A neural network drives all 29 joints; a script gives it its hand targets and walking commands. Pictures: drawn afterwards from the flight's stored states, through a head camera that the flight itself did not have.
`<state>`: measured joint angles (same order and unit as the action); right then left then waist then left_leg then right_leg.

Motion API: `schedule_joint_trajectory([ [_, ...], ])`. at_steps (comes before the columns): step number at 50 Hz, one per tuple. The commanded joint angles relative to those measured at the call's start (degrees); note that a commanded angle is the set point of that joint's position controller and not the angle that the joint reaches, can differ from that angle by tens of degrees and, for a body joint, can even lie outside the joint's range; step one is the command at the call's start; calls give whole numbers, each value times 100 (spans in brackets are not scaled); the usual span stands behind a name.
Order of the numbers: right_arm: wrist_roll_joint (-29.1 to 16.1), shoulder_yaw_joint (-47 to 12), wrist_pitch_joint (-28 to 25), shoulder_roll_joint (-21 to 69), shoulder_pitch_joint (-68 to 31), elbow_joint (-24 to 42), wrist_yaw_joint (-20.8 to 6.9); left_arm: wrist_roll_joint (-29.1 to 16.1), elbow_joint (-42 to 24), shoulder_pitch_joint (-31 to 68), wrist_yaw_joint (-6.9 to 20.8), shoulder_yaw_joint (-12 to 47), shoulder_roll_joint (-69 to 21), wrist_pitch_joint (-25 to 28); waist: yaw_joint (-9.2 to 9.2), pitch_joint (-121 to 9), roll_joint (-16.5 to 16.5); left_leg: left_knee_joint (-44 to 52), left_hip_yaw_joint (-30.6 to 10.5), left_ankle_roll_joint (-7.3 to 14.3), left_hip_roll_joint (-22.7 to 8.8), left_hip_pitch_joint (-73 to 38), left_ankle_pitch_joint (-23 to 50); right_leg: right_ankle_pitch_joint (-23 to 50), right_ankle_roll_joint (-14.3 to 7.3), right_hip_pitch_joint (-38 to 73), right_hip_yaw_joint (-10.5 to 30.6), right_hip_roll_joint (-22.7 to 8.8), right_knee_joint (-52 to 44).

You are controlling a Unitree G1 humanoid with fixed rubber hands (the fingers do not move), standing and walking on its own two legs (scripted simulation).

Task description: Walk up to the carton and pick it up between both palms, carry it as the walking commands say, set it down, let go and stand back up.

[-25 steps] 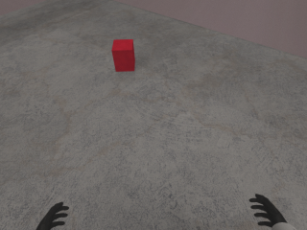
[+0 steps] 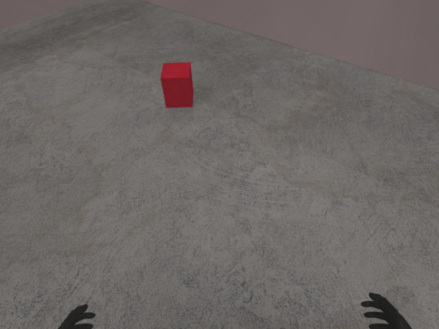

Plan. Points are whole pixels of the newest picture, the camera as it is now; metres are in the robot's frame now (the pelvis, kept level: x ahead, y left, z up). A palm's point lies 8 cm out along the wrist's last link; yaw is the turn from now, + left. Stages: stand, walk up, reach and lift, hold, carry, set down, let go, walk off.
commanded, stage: stand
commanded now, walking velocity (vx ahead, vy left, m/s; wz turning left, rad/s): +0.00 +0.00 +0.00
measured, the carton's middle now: (178, 85) +1.83 +0.29 -0.65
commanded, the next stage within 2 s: walk up in 0.62 s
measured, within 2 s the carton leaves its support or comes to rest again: neither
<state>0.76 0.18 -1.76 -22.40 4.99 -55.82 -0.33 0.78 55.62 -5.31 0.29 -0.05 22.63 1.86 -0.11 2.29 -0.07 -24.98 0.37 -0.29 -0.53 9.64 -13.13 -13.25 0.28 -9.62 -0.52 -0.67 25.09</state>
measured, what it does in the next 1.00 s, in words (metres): lifts its left foot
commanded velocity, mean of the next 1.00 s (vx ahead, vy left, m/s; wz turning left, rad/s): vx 0.11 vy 0.01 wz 0.05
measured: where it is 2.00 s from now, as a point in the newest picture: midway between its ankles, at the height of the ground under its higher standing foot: (205, 263)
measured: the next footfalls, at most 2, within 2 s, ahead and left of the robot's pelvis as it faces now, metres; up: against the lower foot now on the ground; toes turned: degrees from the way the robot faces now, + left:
left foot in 1.08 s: +0.10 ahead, +0.19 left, +0.00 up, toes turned +9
right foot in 1.50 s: +0.45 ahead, -0.08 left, +0.00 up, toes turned -4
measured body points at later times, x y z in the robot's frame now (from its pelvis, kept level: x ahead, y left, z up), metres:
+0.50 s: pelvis +0.00 +0.00 +0.00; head +0.00 +0.00 +0.45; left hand +0.11 +0.32 -0.11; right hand +0.11 -0.32 -0.11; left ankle +0.01 +0.12 -0.74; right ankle +0.00 -0.12 -0.74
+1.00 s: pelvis +0.03 +0.02 +0.01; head +0.04 +0.03 +0.46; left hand +0.04 +0.33 -0.13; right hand +0.16 -0.26 -0.11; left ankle +0.02 +0.16 -0.70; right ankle +0.01 -0.13 -0.74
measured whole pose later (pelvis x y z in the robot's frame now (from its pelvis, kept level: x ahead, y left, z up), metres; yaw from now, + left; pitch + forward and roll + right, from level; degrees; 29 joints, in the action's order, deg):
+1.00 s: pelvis +0.03 +0.02 +0.01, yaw +3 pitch +0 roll +1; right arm 1.3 1.9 0.7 -18.9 7.3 -55.2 -4.1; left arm 1.6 58.3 -14.8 0.3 -3.7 19.4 1.6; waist -1.9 0.6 -1.5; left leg -45.0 2.0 -1.9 -2.7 21.8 -20.0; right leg -11.4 2.8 -5.6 -5.5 -6.0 17.4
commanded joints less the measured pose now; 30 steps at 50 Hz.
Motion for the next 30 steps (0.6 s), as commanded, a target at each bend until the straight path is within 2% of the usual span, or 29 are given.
schedule_joint_trajectory([
  [1, -5, 187, -56, -968, -273, 168, 26, -4, -160, 261, -25, -189, 976, 53, -3, -350, 12, 532, -543, 220, -597, -89, 710, 691, -238, 94, 555, -601, -545],
  [30, -10, 177, -4, -1022, -268, -225, 49, -14, 230, 259, -46, -173, 1022, -11, -6, -309, 17, 803, -561, 179, -658, -250, 799, 741, -188, 233, 543, -661, -829],
])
